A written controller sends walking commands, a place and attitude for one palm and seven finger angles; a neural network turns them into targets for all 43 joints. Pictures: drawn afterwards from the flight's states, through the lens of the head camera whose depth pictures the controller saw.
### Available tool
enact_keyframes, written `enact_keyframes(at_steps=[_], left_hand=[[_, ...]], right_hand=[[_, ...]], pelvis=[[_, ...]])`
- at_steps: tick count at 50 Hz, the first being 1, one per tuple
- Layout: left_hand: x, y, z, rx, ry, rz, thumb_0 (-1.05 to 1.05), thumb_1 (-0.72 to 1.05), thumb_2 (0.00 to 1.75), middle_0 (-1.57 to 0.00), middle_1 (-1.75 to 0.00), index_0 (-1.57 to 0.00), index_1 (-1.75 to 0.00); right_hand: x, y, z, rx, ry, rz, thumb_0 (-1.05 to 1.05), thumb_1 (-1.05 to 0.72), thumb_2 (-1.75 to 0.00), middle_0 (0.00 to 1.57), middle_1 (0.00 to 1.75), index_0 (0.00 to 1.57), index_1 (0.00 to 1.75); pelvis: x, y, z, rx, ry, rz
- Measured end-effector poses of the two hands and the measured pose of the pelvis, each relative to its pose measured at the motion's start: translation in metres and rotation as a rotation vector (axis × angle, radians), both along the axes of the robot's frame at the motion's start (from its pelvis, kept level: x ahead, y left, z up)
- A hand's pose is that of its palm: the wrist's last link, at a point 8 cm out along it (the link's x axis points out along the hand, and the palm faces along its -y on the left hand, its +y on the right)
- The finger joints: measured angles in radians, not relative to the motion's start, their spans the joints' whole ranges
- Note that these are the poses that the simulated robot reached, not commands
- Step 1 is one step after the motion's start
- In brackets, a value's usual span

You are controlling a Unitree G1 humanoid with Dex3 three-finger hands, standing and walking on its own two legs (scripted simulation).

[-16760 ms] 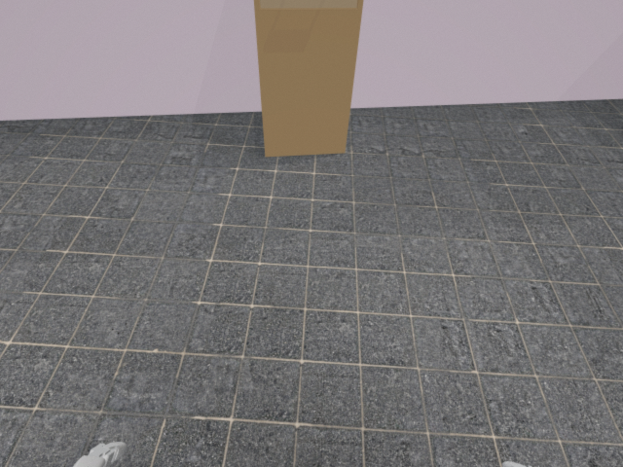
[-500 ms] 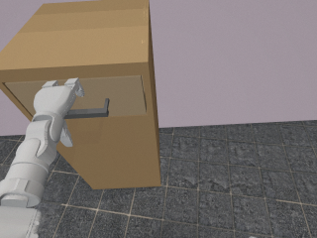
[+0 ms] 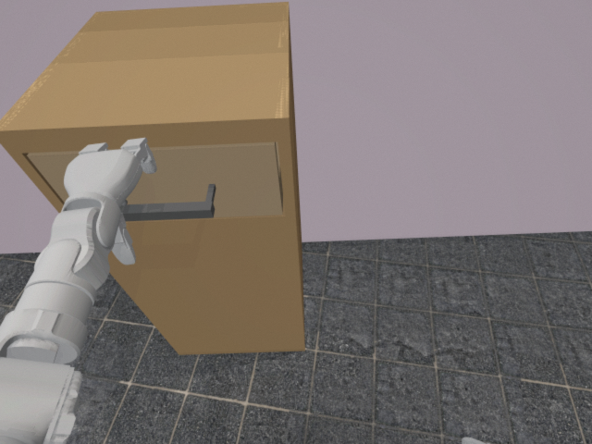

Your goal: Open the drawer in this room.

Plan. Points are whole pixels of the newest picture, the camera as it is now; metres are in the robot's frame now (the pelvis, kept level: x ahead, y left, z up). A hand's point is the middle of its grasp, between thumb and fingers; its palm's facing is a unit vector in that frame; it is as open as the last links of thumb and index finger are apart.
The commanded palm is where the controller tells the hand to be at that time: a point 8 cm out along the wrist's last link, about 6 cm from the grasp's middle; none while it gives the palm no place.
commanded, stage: move the hooked fingers above the handle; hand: left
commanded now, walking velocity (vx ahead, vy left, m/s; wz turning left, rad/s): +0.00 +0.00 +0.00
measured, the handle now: (162, 202) +0.47 +0.25 +0.04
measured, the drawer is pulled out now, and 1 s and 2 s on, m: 0.00 0.00 0.00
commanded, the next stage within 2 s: none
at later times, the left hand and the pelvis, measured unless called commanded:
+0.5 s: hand (139, 209) +0.41 +0.25 +0.09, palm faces -0.09 -0.06 -0.99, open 13.7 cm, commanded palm +0.39 +0.25 +0.15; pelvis +0.00 +0.00 +0.00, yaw -1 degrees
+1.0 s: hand (155, 211) +0.42 +0.23 +0.08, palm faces -0.11 -0.06 -0.99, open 13.8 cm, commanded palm +0.40 +0.25 +0.16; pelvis +0.00 -0.01 +0.00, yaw +0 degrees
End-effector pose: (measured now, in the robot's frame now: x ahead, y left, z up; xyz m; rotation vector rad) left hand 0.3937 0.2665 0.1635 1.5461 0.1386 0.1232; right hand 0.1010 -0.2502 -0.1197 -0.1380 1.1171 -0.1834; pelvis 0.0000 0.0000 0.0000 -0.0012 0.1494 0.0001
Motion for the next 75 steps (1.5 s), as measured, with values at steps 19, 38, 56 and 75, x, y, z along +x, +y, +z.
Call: enact_keyframes(at_steps=[19, 38, 56, 75], left_hand=[[0.013, -0.027, 0.015, 0.005, -0.150, -0.098, 0.00, -0.49, 0.30, -0.37, -1.24, -0.35, -1.23], [-0.010, -0.025, 0.002, -0.028, -0.093, -0.183, 0.00, -0.49, 0.30, -0.31, -1.21, -0.33, -1.21], [0.011, -0.042, -0.015, -0.062, -0.042, -0.223, 0.00, -0.49, 0.30, -0.32, -1.20, -0.32, -1.20], [-0.016, -0.058, -0.031, -0.062, 0.040, -0.308, 0.00, -0.49, 0.30, -0.32, -1.20, -0.32, -1.20]], right_hand=[[0.001, 0.004, -0.006, 0.008, 0.027, -0.002, 0.01, -0.90, -0.90, 0.20, 0.30, 0.20, 0.30], [0.002, -0.026, 0.001, -0.082, 0.021, 0.011, 0.01, -0.90, -0.90, 0.20, 0.30, 0.20, 0.30], [-0.016, -0.010, -0.003, -0.038, 0.060, -0.056, 0.01, -0.90, -0.90, 0.20, 0.30, 0.21, 0.30], [0.039, 0.001, 0.012, -0.069, -0.067, 0.050, 0.01, -0.90, -0.90, 0.20, 0.30, 0.20, 0.30]], pelvis=[[0.000, 0.001, 0.000, 0.001, 0.014, -0.014], [-0.004, -0.007, -0.003, -0.003, 0.000, 0.024], [0.008, -0.003, -0.002, -0.001, 0.019, -0.017], [0.003, 0.005, -0.002, -0.007, -0.013, 0.032]])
